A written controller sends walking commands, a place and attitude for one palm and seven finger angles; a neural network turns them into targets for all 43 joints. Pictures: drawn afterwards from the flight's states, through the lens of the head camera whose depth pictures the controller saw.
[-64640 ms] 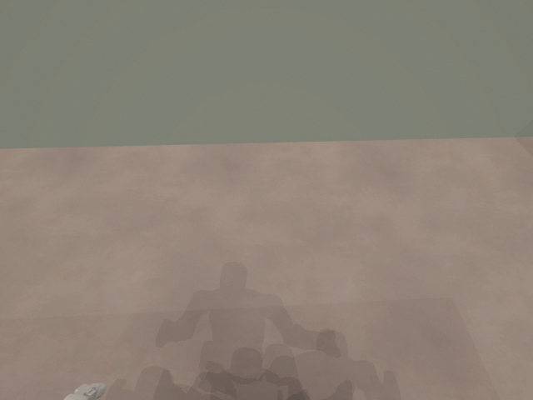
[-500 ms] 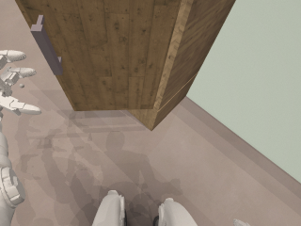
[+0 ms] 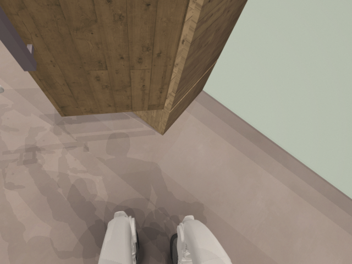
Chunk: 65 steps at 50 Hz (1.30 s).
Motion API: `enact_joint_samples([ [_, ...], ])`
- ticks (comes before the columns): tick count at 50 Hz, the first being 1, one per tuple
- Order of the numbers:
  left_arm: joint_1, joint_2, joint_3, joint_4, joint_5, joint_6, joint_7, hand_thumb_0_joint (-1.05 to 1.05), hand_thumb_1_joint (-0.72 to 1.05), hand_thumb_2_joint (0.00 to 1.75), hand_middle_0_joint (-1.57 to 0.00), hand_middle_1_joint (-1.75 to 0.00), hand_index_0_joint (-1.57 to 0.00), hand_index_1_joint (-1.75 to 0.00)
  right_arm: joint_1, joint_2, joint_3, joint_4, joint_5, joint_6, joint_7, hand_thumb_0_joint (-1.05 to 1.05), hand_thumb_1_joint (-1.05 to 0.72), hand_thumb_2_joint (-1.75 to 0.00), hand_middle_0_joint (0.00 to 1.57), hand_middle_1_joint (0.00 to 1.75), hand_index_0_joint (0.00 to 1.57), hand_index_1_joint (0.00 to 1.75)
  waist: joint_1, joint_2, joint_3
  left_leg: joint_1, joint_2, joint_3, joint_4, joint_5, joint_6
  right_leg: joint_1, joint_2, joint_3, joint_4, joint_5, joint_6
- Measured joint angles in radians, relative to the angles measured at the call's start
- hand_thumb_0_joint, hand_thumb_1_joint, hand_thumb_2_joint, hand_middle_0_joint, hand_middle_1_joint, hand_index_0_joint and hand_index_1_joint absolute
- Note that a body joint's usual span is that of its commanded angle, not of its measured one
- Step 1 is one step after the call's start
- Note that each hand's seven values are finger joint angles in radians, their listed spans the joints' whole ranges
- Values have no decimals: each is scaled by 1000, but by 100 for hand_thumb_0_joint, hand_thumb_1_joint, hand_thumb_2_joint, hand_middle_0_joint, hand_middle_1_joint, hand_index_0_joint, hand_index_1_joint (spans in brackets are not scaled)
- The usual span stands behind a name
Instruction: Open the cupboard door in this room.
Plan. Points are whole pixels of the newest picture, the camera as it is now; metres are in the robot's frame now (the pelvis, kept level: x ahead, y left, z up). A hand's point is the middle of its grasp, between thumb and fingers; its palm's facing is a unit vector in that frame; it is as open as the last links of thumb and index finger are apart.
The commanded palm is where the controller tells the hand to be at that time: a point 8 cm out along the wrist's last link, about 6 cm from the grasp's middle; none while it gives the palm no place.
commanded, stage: move the hooked fingers beside the handle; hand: left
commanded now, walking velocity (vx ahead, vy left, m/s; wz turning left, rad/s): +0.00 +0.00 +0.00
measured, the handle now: (12, 30) +0.57 +0.30 +0.07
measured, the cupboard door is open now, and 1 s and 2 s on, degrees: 47 47 47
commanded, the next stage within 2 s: slide the fingers in behind the handle in 0.90 s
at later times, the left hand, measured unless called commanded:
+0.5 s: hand out of the picture +0.51 +0.36 +0.08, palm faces +0.13 -0.99 -0.01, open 14.0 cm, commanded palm +0.51 +0.37 +0.07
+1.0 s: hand out of the picture +0.51 +0.35 +0.08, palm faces +0.13 -0.99 -0.02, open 14.0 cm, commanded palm +0.51 +0.36 +0.07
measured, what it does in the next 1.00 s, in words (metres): stands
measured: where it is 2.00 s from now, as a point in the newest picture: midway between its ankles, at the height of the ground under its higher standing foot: outside the picture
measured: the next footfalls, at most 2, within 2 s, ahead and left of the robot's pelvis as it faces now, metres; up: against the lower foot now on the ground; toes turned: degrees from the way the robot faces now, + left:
none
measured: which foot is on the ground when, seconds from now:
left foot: down 0.00-1.00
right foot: down 0.00-1.00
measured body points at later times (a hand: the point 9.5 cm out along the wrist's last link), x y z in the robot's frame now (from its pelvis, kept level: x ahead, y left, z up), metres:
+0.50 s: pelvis +0.00 +0.01 +0.00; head +0.18 +0.07 +0.40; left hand +0.50 +0.41 +0.08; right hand +0.01 -0.26 -0.09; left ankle +0.05 +0.09 -0.63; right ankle +0.00 -0.12 -0.63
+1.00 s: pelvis +0.00 +0.01 +0.00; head +0.18 +0.07 +0.41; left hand +0.50 +0.40 +0.08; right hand +0.02 -0.26 -0.09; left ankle +0.05 +0.09 -0.63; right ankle +0.00 -0.12 -0.63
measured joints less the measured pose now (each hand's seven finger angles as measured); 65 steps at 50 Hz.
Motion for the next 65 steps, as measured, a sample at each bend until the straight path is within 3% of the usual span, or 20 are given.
enact_joint_samples([
  [6, -77, 62, -5, 37, 30, 22, -1, -1, -50, 30, -30, -120, -30, -120, 1, -2, 20, -10, -1, 7, -4, 1, -90, -90, 21, 30, 21, 30, -20, 6, 6, -46, 3, -10, 26, -4, 1, -39, 4, -9, 18, -2, 1],
  [12, -94, 86, 1, 28, 36, 42, -12, -1, -50, 30, -30, -120, -30, -120, 8, 4, 24, -22, -4, 19, -1, 1, -90, -90, 21, 30, 21, 30, -29, 10, 9, -73, 6, -11, 39, -8, 5, -65, 7, -9, 25, -2, 4],
  [21, -49, 59, 35, -16, 38, 41, -5, -1, -50, 30, -30, -120, -30, -120, 15, 18, 21, -14, -10, 24, 15, 1, -90, -90, 21, 30, 21, 30, -21, 5, 10, -62, 6, -9, 28, -8, 9, -51, 8, -6, 5, 4, 10],
  [33, -68, 30, -42, 4, 25, 34, 6, -1, -50, 30, -30, -120, -30, -120, 7, 10, 20, -13, -9, 26, 8, 1, -90, -90, 21, 30, 21, 30, -17, -3, 0, -36, -9, -16, 3, 1, 13, -17, -4, -14, -23, 9, 13],
  [38, -64, 25, -27, -11, 32, 22, 17, -1, -50, 30, -30, -120, -30, -120, -4, 5, 15, -23, -15, 23, 8, 1, -90, -90, 21, 30, 21, 30, -26, -1, 1, -46, -8, -16, 14, -3, 13, -28, -2, -13, -12, 5, 14],
  [54, -61, 31, -25, 0, 23, 27, 17, -1, -50, 30, -30, -120, -30, -120, 4, 20, 24, -10, -8, 30, 13, 1, -90, -90, 21, 30, 21, 30, -16, 6, 7, -42, -3, -16, 16, -5, 7, -28, 2, -12, -6, 2, 8],
  [65, -36, -25, -39, -26, 14, 24, 38, -1, -50, 30, -30, -120, -30, -120, 5, 16, 12, -5, -9, 29, 17, 1, -90, -90, 21, 30, 21, 30, -13, 6, -1, -27, -1, -14, 7, -4, 1, -17, 4, -10, -10, 2, 3],
])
